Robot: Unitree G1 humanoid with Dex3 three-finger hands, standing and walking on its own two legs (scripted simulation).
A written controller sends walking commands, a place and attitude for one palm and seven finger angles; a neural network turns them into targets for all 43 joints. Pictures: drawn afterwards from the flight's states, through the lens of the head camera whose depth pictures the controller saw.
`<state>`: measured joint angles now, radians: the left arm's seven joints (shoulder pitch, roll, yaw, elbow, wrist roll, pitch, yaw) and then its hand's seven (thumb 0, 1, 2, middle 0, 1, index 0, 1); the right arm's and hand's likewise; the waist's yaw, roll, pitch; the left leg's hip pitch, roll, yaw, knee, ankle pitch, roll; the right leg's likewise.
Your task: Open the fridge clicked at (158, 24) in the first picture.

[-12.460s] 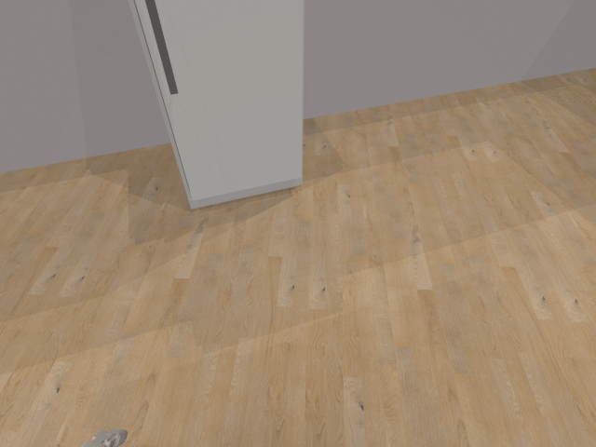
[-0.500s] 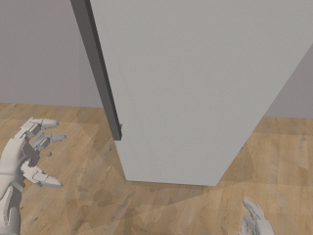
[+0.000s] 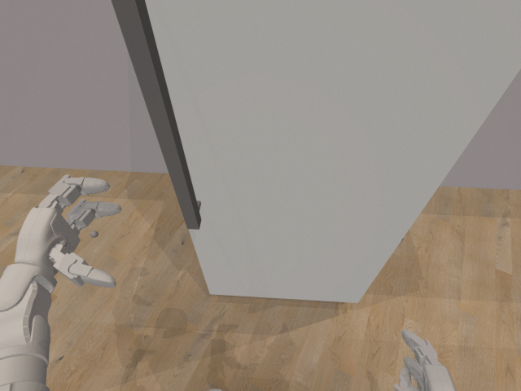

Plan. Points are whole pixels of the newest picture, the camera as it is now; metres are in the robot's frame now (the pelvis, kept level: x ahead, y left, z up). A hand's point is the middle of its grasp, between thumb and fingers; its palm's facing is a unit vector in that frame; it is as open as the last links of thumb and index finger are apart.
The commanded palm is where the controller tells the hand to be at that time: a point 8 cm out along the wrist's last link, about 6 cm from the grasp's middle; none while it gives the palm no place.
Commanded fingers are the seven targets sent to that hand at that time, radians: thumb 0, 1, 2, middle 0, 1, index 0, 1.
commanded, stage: move the hooked fingers beside the handle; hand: left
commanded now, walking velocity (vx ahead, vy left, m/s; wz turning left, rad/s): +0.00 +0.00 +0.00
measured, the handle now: (172, 129) +0.47 +0.18 +0.14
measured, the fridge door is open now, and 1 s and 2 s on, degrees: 0 0 0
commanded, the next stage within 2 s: none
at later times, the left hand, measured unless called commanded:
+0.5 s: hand (110, 212) +0.35 +0.26 +0.08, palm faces +0.01 -1.00 -0.01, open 14.0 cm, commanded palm +0.32 +0.31 +0.08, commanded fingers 0.00 -0.50 0.30 -0.30 -1.20 -0.30 -1.20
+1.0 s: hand (120, 189) +0.39 +0.26 +0.08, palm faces -0.01 -1.00 +0.01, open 14.0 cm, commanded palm +0.37 +0.31 +0.08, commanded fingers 0.00 -0.50 0.30 -0.30 -1.20 -0.30 -1.20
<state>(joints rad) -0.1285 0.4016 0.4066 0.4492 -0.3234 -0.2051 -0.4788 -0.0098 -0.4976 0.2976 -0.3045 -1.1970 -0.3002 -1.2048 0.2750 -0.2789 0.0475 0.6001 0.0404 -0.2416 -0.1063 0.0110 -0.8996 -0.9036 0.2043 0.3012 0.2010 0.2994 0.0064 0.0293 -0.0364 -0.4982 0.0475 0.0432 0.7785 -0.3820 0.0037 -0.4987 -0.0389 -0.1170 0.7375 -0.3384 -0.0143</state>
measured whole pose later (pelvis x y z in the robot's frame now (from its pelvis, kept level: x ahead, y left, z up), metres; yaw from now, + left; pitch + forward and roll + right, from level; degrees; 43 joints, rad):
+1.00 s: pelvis +0.00 +0.01 -0.01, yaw -1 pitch +11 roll -2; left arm -0.48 0.47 0.42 0.82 -0.26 -0.29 -0.47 -0.01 -0.50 0.30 -0.30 -1.20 -0.30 -1.20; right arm 0.32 -0.28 0.04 0.61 0.03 -0.11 -0.08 0.01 -0.90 -0.90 0.20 0.30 0.20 0.30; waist -0.05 0.01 -0.06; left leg -0.62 0.05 0.05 0.83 -0.40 0.02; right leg -0.62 -0.04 -0.10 0.78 -0.34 0.00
